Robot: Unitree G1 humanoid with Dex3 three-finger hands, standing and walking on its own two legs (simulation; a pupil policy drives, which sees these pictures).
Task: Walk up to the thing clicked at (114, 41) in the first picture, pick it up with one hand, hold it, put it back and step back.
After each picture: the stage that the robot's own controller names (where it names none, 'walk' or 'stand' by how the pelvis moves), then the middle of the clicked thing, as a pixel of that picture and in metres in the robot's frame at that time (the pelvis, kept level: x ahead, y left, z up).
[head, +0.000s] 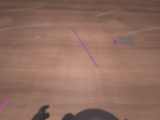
stand; (114, 40) +1.95 -0.68 -0.72
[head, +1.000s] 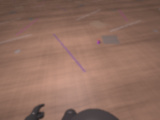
walk; (98, 41) +1.90 -0.13 -0.70
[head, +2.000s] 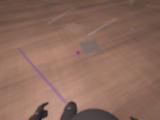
walk; (77, 52) +1.30 +0.31 -0.72
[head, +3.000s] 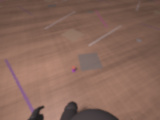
walk; (73, 69) +0.85 +0.29 -0.71
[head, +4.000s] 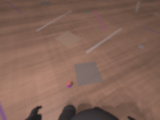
walk; (68, 84) +0.52 +0.25 -0.69
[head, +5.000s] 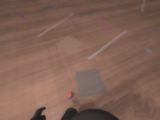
stand; (69, 96) +0.36 +0.25 -0.70
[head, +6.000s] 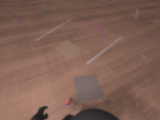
stand; (67, 102) +0.32 +0.23 -0.72
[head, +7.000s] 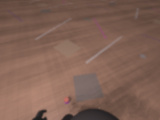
stand; (66, 100) +0.34 +0.24 -0.73
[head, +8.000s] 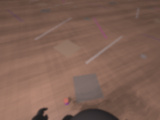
stand; (66, 101) +0.32 +0.25 -0.73
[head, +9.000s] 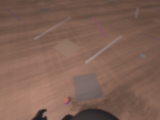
stand; (66, 101) +0.32 +0.25 -0.73
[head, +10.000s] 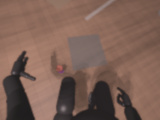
go down; (60, 69) +0.39 +0.26 -0.42
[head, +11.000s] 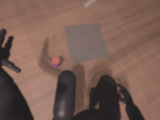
go down; (56, 62) +0.41 +0.27 -0.31
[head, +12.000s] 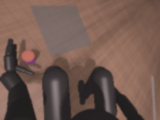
close in; (29, 57) +0.38 +0.31 -0.23
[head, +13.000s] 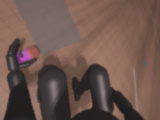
close; (26, 55) +0.40 +0.27 -0.22
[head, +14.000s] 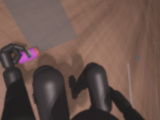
lift; (28, 55) +0.41 +0.23 -0.25
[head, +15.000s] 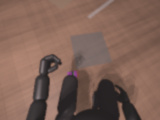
close; (73, 74) +0.36 +0.14 -0.41
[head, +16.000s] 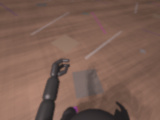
close; (74, 109) +0.22 +0.10 -0.69
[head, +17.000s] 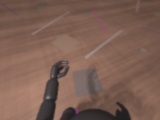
close; (74, 111) +0.19 +0.10 -0.71
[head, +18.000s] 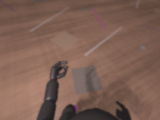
stand; (74, 108) +0.20 +0.10 -0.70
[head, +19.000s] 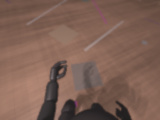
stand; (73, 104) +0.20 +0.10 -0.67
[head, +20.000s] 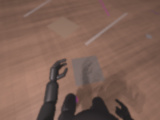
stand; (74, 99) +0.21 +0.10 -0.62
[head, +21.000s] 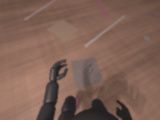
stand; (74, 101) +0.20 +0.10 -0.64
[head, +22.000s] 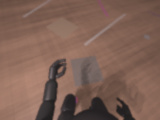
stand; (73, 100) +0.21 +0.10 -0.63
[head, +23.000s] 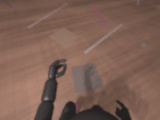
stand; (73, 107) +0.19 +0.10 -0.67
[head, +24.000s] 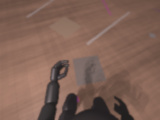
stand; (75, 99) +0.21 +0.10 -0.62
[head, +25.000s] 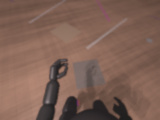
stand; (75, 103) +0.21 +0.10 -0.63
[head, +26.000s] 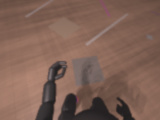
stand; (74, 99) +0.21 +0.10 -0.62
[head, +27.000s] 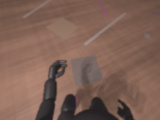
stand; (73, 99) +0.21 +0.10 -0.63
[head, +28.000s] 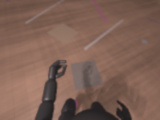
stand; (73, 103) +0.20 +0.10 -0.66
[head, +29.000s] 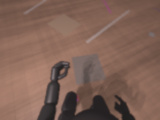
stand; (74, 98) +0.21 +0.10 -0.60
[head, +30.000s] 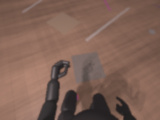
stand; (74, 97) +0.22 +0.10 -0.59
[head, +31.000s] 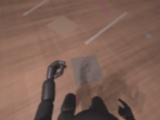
close; (73, 99) +0.21 +0.10 -0.62
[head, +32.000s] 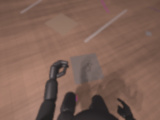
close; (73, 98) +0.21 +0.10 -0.60
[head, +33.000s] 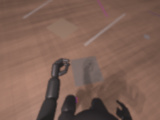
close; (73, 100) +0.21 +0.10 -0.63
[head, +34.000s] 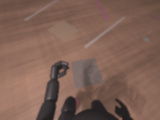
stand; (73, 102) +0.20 +0.10 -0.64
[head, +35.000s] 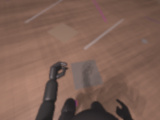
close; (73, 103) +0.20 +0.10 -0.65
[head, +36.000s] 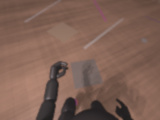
stand; (73, 102) +0.21 +0.10 -0.65
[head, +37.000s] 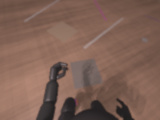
close; (73, 102) +0.20 +0.10 -0.65
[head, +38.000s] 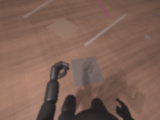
close; (73, 100) +0.20 +0.10 -0.63
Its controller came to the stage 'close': yes
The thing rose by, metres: 0.01
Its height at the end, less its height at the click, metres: -0.02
